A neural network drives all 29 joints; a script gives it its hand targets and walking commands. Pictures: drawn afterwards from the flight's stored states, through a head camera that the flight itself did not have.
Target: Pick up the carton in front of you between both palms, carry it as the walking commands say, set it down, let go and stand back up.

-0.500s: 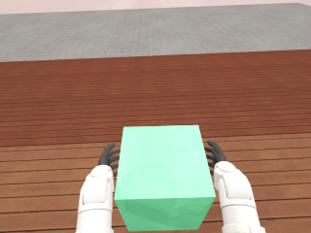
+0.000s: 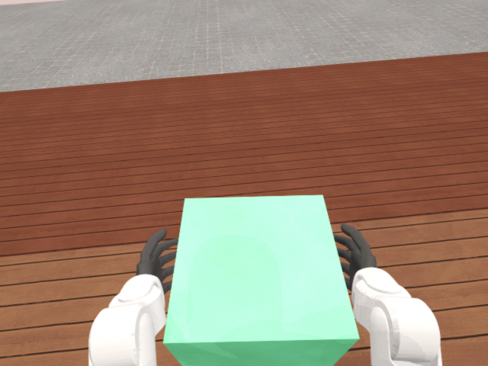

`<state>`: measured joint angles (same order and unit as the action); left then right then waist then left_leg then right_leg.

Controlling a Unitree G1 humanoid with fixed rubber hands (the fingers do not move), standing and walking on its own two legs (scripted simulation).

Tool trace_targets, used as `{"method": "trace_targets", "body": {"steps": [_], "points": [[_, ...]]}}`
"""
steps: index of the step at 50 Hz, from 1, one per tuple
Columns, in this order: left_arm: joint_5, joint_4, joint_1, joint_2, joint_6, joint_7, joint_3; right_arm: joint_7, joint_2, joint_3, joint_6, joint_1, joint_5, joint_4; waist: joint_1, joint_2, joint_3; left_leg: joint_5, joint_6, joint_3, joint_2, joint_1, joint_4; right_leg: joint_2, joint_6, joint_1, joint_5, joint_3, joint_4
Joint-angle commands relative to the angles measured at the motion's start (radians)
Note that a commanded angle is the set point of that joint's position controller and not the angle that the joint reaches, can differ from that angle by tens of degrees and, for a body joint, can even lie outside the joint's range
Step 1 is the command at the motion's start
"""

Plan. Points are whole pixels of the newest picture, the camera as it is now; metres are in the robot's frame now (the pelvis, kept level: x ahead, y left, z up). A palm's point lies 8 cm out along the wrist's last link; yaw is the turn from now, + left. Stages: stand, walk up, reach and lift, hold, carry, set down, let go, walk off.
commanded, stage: carry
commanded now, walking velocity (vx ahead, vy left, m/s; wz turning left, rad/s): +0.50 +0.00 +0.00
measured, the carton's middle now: (255, 293) +0.26 +0.00 +0.03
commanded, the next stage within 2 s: none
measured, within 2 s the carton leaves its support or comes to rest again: neither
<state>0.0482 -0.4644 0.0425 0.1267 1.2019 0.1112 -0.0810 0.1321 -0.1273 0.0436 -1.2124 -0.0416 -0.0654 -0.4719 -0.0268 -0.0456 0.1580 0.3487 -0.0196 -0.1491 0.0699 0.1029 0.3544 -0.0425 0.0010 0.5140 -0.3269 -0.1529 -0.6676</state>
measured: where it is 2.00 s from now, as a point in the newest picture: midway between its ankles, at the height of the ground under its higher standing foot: (243, 200)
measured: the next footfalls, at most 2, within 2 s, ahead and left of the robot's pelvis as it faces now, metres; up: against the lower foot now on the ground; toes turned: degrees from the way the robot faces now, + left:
right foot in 0.06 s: +0.17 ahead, -0.11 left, +0.00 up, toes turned -11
left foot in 0.50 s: +0.51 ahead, +0.10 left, +0.00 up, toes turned +14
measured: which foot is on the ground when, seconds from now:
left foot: down 0.00-0.06, up 0.08-0.48, down 0.50-1.00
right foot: up 0.00-0.04, down 0.06-0.54, up 0.56-0.98, down 1.00-1.00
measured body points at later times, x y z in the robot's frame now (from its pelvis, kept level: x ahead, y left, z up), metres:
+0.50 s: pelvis +0.32 +0.00 -0.02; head +0.30 +0.00 +0.43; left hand +0.58 +0.16 +0.08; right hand +0.59 -0.14 +0.07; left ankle +0.46 +0.10 -0.74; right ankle +0.13 -0.10 -0.74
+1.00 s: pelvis +0.67 -0.02 -0.02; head +0.65 -0.03 +0.42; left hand +0.93 +0.14 +0.09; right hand +0.94 -0.16 +0.09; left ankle +0.47 +0.09 -0.74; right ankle +0.80 -0.10 -0.74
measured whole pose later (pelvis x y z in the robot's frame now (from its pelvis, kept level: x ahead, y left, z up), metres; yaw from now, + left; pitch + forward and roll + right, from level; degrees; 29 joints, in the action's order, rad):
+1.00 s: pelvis +0.67 -0.02 -0.02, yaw +1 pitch +2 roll +0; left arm 0.06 -0.54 0.08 0.13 1.21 0.12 -0.07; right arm 0.12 -0.12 0.06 -1.21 -0.08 -0.06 -0.53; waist 0.00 -0.02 0.10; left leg 0.52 -0.04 -0.21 0.09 -0.07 0.45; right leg -0.06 0.05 0.50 -0.10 -0.23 -0.54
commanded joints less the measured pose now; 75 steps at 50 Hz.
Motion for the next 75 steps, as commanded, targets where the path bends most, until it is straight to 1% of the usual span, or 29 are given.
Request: {"method": "trace_targets", "body": {"steps": [1,2,3,4,5,6,9,12,21,25,26,27,28,31,33,36,45,47,49,50,51,52,55,59,64,71,73,74,75], "points": [[-0.299,-0.094,0.378,0.815,0.008,-0.134,0.653,-0.158,-0.808,-0.677,-0.001,-0.461,0.362,-0.146,0.028,-0.077,0.137,-0.279,0.089,0.042,0.152,0.035,-0.006,0.058,0.001,-0.252,0.198,-0.111,0.178],[-0.289,-0.096,0.366,0.789,0.015,-0.127,0.64,-0.156,-0.784,-0.675,-0.01,-0.444,0.362,-0.148,0.028,-0.048,0.163,-0.314,0.069,-0.013,0.121,0.118,0.104,0.077,0.014,-0.414,0.168,-0.141,0.184],[-0.281,-0.09,0.357,0.762,0.025,-0.121,0.626,-0.154,-0.753,-0.666,-0.021,-0.437,0.362,-0.143,0.039,-0.001,0.203,-0.291,0.04,-0.06,0.092,0.237,0.262,0.017,0.031,-0.598,0.102,-0.064,0.172],[-0.268,-0.082,0.343,0.723,0.034,-0.114,0.608,-0.152,-0.719,-0.658,-0.036,-0.456,0.364,-0.154,0.064,0.211,0.22,-0.104,-0.014,-0.086,0.001,0.406,0.561,-0.239,0.106,-0.672,-0.156,0.373,0.363],[-0.266,-0.072,0.372,0.712,0.042,-0.11,0.607,-0.152,-0.7,-0.659,-0.051,-0.487,0.369,-0.151,0.067,0.336,0.186,0.152,-0.015,-0.001,-0.072,0.634,0.767,-0.404,0.227,-0.752,-0.147,0.703,0.476],[-0.28,-0.088,0.386,0.731,0.048,-0.112,0.611,-0.157,-0.713,-0.662,-0.057,-0.49,0.376,-0.145,0.058,0.251,0.161,0.15,0.022,0.102,0.005,0.684,0.887,-0.425,0.254,-0.699,-0.071,0.694,0.463],[-0.313,-0.109,0.458,0.821,0.046,-0.131,0.662,-0.173,-0.806,-0.646,-0.05,-0.475,0.363,-0.085,0.046,0.061,0.151,-0.014,0.041,0.14,0.094,0.645,0.832,-0.342,0.181,-0.549,0.077,0.441,0.468],[-0.345,-0.125,0.478,0.862,0.033,-0.158,0.708,-0.174,-0.853,-0.632,-0.023,-0.429,0.311,-0.056,0.046,0.108,0.126,-0.091,0.02,0.086,0.066,0.565,0.624,-0.277,0.131,-0.495,0.123,0.251,0.511],[-0.329,-0.055,0.413,0.79,0.025,-0.172,0.684,-0.151,-0.809,-0.628,-0.014,-0.399,0.273,-0.042,0.053,0.202,0.0,-0.31,0.041,-0.072,-0.013,0.465,0.185,-0.193,0.105,-0.549,0.457,0.026,0.47],[-0.311,-0.062,0.407,0.788,0.023,-0.167,0.681,-0.162,-0.806,-0.629,-0.01,-0.395,0.294,-0.034,0.022,0.164,0.112,-0.21,0.067,-0.179,-0.101,0.061,0.122,-0.136,0.05,-0.485,0.718,-0.1,0.111],[-0.307,-0.063,0.414,0.779,0.022,-0.166,0.68,-0.167,-0.806,-0.625,-0.009,-0.377,0.291,-0.027,-0.004,0.102,0.181,-0.138,0.073,-0.029,0.007,-0.169,0.106,-0.116,0.021,-0.315,0.518,-0.078,-0.084],[-0.309,-0.093,0.423,0.785,0.024,-0.167,0.686,-0.173,-0.796,-0.625,0.0,-0.39,0.292,-0.017,-0.009,-0.171,0.273,0.112,0.219,0.494,0.314,-0.382,-0.032,-0.007,-0.031,-0.024,0.261,-0.048,-0.425],[-0.312,-0.094,0.445,0.799,0.021,-0.172,0.7,-0.179,-0.835,-0.634,0.008,-0.374,0.308,-0.001,-0.002,-0.258,0.245,-0.035,0.267,0.698,0.376,-0.395,-0.163,0.061,-0.02,0.151,-0.119,0.054,-0.593],[-0.312,-0.061,0.436,0.916,-0.017,-0.187,0.717,-0.2,-0.944,-0.681,0.041,-0.437,0.344,-0.05,0.004,0.008,0.217,-0.314,0.2,0.391,0.316,-0.227,-0.105,-0.08,0.031,0.161,-0.018,0.153,-0.628],[-0.298,-0.041,0.406,0.956,-0.044,-0.186,0.721,-0.207,-0.968,-0.705,0.062,-0.446,0.353,-0.062,0.014,-0.014,0.212,-0.264,0.146,0.256,0.27,-0.137,-0.145,-0.095,0.027,0.095,0.055,0.133,-0.487],[-0.267,-0.03,0.344,0.954,-0.07,-0.174,0.723,-0.219,-0.941,-0.71,0.077,-0.395,0.355,-0.061,0.012,-0.069,0.171,-0.241,0.139,0.15,0.237,-0.121,-0.191,-0.08,0.006,0.1,0.111,0.072,-0.307],[-0.301,-0.152,0.412,0.793,-0.027,-0.145,0.728,-0.189,-0.762,-0.66,0.041,-0.388,0.33,-0.123,0.005,-0.12,-0.005,-0.39,0.129,-0.01,0.182,-0.143,-0.159,-0.035,0.02,0.059,0.291,-0.054,0.105],[-0.312,-0.151,0.449,0.729,-0.002,-0.137,0.7,-0.169,-0.709,-0.644,0.018,-0.431,0.325,-0.127,0.011,-0.12,-0.009,-0.456,0.116,-0.035,0.182,-0.145,-0.081,-0.026,0.042,-0.015,0.264,-0.067,0.122],[-0.314,-0.112,0.46,0.66,0.02,-0.124,0.656,-0.144,-0.653,-0.627,-0.007,-0.476,0.32,-0.115,0.049,-0.056,0.075,-0.569,0.075,-0.108,0.109,-0.057,0.201,0.064,0.049,-0.304,0.143,-0.14,0.149],[-0.309,-0.091,0.465,0.626,0.03,-0.116,0.63,-0.132,-0.615,-0.616,-0.02,-0.507,0.318,-0.107,0.08,0.047,0.138,-0.434,0.05,-0.107,0.075,0.084,0.436,-0.026,0.052,-0.495,0.07,-0.006,0.175],[-0.301,-0.073,0.502,0.587,0.036,-0.109,0.606,-0.119,-0.605,-0.616,-0.033,-0.538,0.321,-0.115,0.072,0.317,0.245,-0.153,0.001,-0.062,-0.045,0.37,0.776,-0.317,0.193,-0.704,-0.147,0.513,0.321],[-0.318,-0.055,0.52,0.597,0.041,-0.104,0.607,-0.115,-0.595,-0.613,-0.041,-0.589,0.332,-0.109,0.102,0.404,0.214,0.15,0.014,0.051,-0.108,0.554,0.949,-0.368,0.246,-0.735,-0.056,0.713,0.444],[-0.357,-0.051,0.686,0.689,0.036,-0.113,0.635,-0.114,-0.698,-0.601,-0.031,-0.704,0.334,-0.037,0.069,0.125,0.209,0.028,0.081,0.156,0.027,0.593,1.025,-0.308,0.196,-0.588,0.251,0.413,0.341],[-0.358,0.059,0.843,0.719,0.002,-0.123,0.637,-0.101,-0.718,-0.571,0.007,-0.806,0.278,0.104,0.052,0.149,0.209,-0.095,0.069,0.123,0.031,0.546,0.847,-0.251,0.161,-0.479,0.202,0.229,0.391],[-0.317,0.232,0.928,0.684,-0.038,-0.094,0.559,-0.069,-0.698,-0.513,0.046,-0.912,0.249,0.256,0.066,0.146,0.146,-0.203,0.049,0.068,0.019,0.634,0.537,-0.212,0.189,-0.533,0.333,0.137,0.387],[-0.272,0.37,1.074,0.705,-0.071,-0.048,0.469,-0.052,-0.705,-0.432,0.075,-1.081,0.266,0.367,0.084,0.184,0.117,-0.387,0.107,-0.001,-0.042,0.456,0.179,-0.166,0.14,-0.6,0.554,0.046,0.269],[-0.271,0.389,1.105,0.734,-0.071,-0.042,0.467,-0.054,-0.712,-0.408,0.077,-1.097,0.269,0.393,0.026,0.167,0.183,-0.354,0.115,-0.036,-0.089,0.265,0.122,-0.145,0.102,-0.609,0.742,0.004,0.094],[-0.27,0.395,1.117,0.748,-0.069,-0.039,0.469,-0.056,-0.711,-0.395,0.078,-1.079,0.267,0.417,-0.017,0.099,0.255,-0.333,0.104,-0.063,-0.109,0.069,0.083,-0.097,0.07,-0.553,0.684,-0.045,-0.107],[-0.267,0.397,1.131,0.751,-0.068,-0.036,0.469,-0.059,-0.712,-0.382,0.077,-1.053,0.265,0.429,-0.043,0.0,0.324,-0.33,0.096,0.114,0.036,-0.154,0.149,-0.078,0.05,-0.355,0.389,-0.006,-0.316]]}}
